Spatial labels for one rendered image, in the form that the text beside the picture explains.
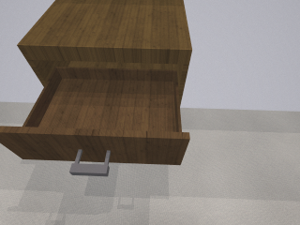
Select drawer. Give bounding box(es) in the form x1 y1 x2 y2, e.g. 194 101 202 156
0 67 190 165

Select handle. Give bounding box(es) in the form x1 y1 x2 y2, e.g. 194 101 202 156
69 149 111 177

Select cabinet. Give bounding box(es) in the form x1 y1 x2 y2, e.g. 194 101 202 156
17 0 192 106

